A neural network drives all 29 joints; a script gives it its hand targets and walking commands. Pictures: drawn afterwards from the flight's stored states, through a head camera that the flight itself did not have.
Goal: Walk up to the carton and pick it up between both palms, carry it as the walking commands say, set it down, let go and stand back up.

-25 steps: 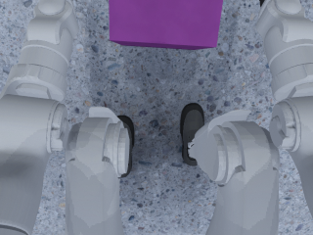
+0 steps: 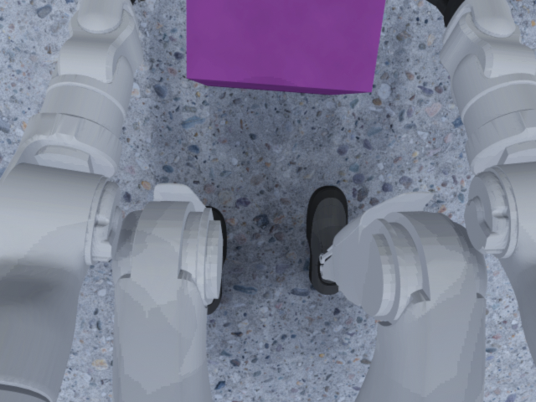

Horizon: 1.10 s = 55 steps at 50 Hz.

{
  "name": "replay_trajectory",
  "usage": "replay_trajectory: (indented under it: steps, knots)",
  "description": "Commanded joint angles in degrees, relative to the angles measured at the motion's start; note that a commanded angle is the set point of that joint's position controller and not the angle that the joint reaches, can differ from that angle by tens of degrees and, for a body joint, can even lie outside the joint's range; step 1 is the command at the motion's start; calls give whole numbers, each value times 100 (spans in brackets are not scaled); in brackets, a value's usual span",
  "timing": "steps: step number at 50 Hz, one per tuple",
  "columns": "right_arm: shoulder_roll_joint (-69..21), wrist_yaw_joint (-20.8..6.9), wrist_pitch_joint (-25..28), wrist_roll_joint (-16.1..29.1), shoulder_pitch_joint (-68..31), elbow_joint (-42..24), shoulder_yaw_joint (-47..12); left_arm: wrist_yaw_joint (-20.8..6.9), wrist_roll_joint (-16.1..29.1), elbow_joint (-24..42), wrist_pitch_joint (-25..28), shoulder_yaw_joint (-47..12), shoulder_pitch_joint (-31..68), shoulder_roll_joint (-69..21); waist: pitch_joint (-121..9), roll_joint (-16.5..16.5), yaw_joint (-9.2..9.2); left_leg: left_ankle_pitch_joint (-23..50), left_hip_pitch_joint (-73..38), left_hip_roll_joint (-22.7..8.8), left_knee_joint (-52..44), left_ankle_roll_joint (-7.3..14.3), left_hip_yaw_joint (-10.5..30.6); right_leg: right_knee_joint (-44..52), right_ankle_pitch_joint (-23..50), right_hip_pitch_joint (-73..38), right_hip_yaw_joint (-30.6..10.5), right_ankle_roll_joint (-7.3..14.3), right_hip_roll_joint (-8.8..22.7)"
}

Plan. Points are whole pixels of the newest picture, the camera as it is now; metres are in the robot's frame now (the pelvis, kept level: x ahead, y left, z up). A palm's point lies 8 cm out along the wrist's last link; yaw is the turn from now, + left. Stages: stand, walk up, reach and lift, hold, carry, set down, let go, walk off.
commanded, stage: reach and lift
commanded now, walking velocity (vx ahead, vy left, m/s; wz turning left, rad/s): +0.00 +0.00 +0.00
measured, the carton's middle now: (280, 6) +0.53 -0.01 -0.25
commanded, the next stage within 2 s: none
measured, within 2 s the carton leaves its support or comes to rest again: leaves its support in 1.20 s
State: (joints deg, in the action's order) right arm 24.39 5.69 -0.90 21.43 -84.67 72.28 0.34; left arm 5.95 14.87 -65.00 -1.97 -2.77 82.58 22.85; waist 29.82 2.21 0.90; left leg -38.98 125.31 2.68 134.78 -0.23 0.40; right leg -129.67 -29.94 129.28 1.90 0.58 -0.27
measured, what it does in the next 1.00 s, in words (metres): stands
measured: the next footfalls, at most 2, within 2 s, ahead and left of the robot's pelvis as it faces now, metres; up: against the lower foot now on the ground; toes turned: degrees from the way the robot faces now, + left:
none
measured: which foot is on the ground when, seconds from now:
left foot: down 0.00-1.00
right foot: down 0.00-1.00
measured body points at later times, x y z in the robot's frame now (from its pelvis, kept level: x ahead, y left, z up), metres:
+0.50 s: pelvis +0.00 +0.00 +0.01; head +0.37 +0.02 +0.25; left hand +0.55 +0.15 -0.19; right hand +0.55 -0.16 -0.18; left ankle +0.09 +0.11 -0.31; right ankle +0.13 -0.11 -0.31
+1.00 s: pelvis +0.01 +0.00 -0.01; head +0.37 +0.02 +0.25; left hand +0.56 +0.15 -0.19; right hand +0.56 -0.16 -0.18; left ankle +0.09 +0.11 -0.31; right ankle +0.13 -0.11 -0.31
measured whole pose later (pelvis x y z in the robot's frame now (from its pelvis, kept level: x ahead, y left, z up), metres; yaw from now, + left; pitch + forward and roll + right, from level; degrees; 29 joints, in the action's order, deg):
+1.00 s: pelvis +0.01 +0.00 -0.01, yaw +1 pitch +31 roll -1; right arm 18.1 6.0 -4.5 12.5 -87.5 75.3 5.1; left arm 4.3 5.4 -67.3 -7.1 4.4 85.2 15.9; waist 24.8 1.0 1.0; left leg -39.6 127.5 3.1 136.3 0.7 -0.7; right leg -131.7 -31.2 131.4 0.9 0.1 0.1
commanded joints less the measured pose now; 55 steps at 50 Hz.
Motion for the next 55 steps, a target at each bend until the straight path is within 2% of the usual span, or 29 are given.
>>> replay_trajectory:
  steps: [1, 2, 4, 7, 12, 14, 16, 19, 22, 24, 25, 28, 30, 32, 34, 35, 36, 37, 39, 41, 45, 46, 48, 49, 55]
  knots:
    - [-165, 41, 216, 93, -1550, -1001, -19, -17, 58, 940, 209, 57, 2036, 366, -7778, -622, -133, 2452, -2611, -145, -1555, -52, 88, 772, 2237, -3759, -248, -115, -113]
    - [-251, 54, 203, 96, -1611, -953, -70, -31, 58, 858, 202, 54, 2074, 340, -7661, -596, -156, 2342, -2477, -147, -1543, -54, 69, 816, 2174, -3789, -282, -103, -122]
    - [-357, 75, 174, 43, -1684, -767, -102, -81, 162, 781, 171, -34, 2227, 214, -7467, -508, -28, 2082, -2304, -145, -1589, -36, 81, 873, 2023, -3861, -293, -92, -119]
    - [-408, 63, 97, -98, -1670, -336, 48, -122, 90, 584, 144, 19, 2318, 230, -7006, -562, -35, 1799, -2093, -130, -1668, -29, 87, 937, 1717, -3647, -320, -81, -122]
    - [-105, 220, 198, -576, -1604, -247, 542, -30, -206, 449, 182, 322, 2330, 381, -7087, -682, 63, 1868, -2087, -31, -1642, -101, 103, 954, 1740, -3603, -353, -70, -187]
    - [-104, 262, 239, -682, -1572, -256, 522, -15, -257, 341, 169, 329, 2224, 290, -7155, -598, 73, 1930, -2086, 18, -1616, -115, 118, 948, 1827, -3728, -360, -81, -210]
    - [-283, 237, 277, -680, -1479, -270, 437, -21, -256, 246, 177, 242, 2085, 15, -7118, -568, 84, 1993, -2117, 49, -1666, -108, 134, 950, 1890, -3700, -330, -78, -243]
    - [-761, 145, 326, -519, -1575, -419, 158, -34, -250, 203, 222, 113, 2047, -361, -7170, -510, -73, 2217, -2327, 75, -1687, -82, 156, 909, 2012, -3626, -290, -110, -275]
    - [-1089, 106, 372, -448, -1574, -458, 64, 0, -302, 435, 302, 55, 2140, -633, -7219, -577, -127, 2405, -2465, 118, -1691, -90, 143, 885, 2141, -3521, -279, -110, -336]
    - [-1332, 75, 393, -422, -1637, -513, -7, -21, -310, 491, 311, -45, 2155, -922, -7310, -636, -90, 2530, -2539, 140, -1663, -90, 155, 868, 2243, -3494, -271, -117, -367]
    - [-1506, 59, 395, -432, -1700, -529, -67, -65, -269, 522, 302, -142, 2239, -1140, -7389, -608, -10, 2562, -2602, 150, -1637, -79, 182, 861, 2280, -3558, -273, -112, -374]
    - [-2483, -168, 361, -451, -2075, -612, -226, -304, -260, 674, 258, -408, 2535, -2225, -7335, -671, 31, 2645, -2702, 215, -1661, -53, 201, 821, 2280, -3377, -219, -87, -462]
    - [-3421, -420, 279, -571, -2338, -614, -310, -558, -331, 693, 176, -600, 2800, -3231, -7065, -652, 89, 2568, -2567, 293, -1647, -20, 215, 784, 2157, -3181, -204, -54, -525]
    - [-4545, -766, 150, -644, -2846, -676, -439, -896, -451, 641, 53, -739, 3104, -4341, -6811, -684, 30, 2506, -2471, 384, -1601, 28, 179, 700, 2004, -2990, -164, -43, -580]
    - [-4934, -969, 37, -742, -2929, -776, -393, -1103, -559, 624, -65, -598, 3108, -4767, -6587, -568, 42, 2355, -2245, 429, -1552, 74, 134, 679, 1855, -2963, -130, -29, -600]
    - [-5084, -1043, -14, -788, -2939, -820, -332, -1183, -595, 661, -106, -546, 3140, -4910, -6554, -559, 65, 2277, -2176, 446, -1520, 76, 76, 671, 1764, -2950, -112, -20, -615]
    - [-5254, -1125, -56, -793, -2966, -869, -329, -1254, -664, 751, -134, -491, 3146, -5055, -6528, -582, -6, 2235, -2121, 452, -1523, 84, 33, 650, 1726, -2931, -88, -18, -631]
    - [-5359, -1186, -94, -828, -2989, -929, -316, -1313, -683, 802, -181, -479, 3204, -5187, -6496, -541, 56, 2212, -2098, 450, -1497, 92, 20, 639, 1706, -2937, -82, -4, -649]
    - [-5615, -1287, -152, -841, -2976, -1029, -312, -1422, -743, 866, -248, -405, 3157, -5485, -6496, -556, 26, 2223, -2012, 468, -1463, 100, -42, 615, 1745, -2996, -58, 19, -669]
    - [-5771, -1360, -192, -844, -2955, -1087, -278, -1497, -736, 852, -309, -406, 3065, -5697, -6444, -646, 58, 2251, -2041, 457, -1453, 119, -60, 586, 1773, -2919, -40, 31, -673]
    - [-6071, -1419, -210, -789, -2907, -1217, -321, -1579, -722, 905, -352, -388, 2887, -6000, -6413, -614, 25, 2418, -1992, 490, -1387, 166, -80, 538, 1994, -2960, -29, 43, -687]
    - [-6137, -1428, -234, -787, -2827, -1188, -308, -1594, -708, 950, -349, -404, 2844, -6049, -6398, -560, 75, 2469, -2013, 501, -1379, 182, -71, 529, 2043, -2948, -4, 28, -701]
    - [-6177, -1430, -231, -744, -2810, -1246, -326, -1604, -650, 958, -361, -467, 2829, -6096, -6488, -622, 72, 2550, -2096, 506, -1343, 180, -62, 482, 2139, -2987, -12, 37, -695]
    - [-6267, -1437, -233, -728, -2823, -1250, -356, -1603, -687, 953, -362, -437, 2788, -6148, -6475, -643, 15, 2542, -2045, 519, -1327, 179, -98, 487, 2155, -3002, -31, 48, -702]
    - [-6436, -1322, -199, -456, -3178, -1933, -718, -1505, -387, 1551, -320, -795, 3151, -6312, -8128, -546, 50, 3125, -2748, 550, -1238, 125, -146, 412, 2778, -3808, 50, 4, -728]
